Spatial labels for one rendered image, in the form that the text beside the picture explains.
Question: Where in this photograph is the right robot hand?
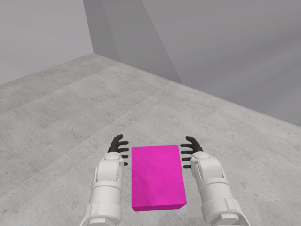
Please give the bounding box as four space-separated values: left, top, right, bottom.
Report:
180 136 203 168

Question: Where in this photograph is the right robot forearm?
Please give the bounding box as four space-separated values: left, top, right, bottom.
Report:
190 151 251 226

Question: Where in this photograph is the left robot hand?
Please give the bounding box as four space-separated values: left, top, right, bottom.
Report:
107 134 129 166

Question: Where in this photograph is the carton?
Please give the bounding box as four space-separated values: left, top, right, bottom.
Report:
132 145 187 212

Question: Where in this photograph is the left robot forearm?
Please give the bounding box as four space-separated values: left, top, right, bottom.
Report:
80 152 124 226

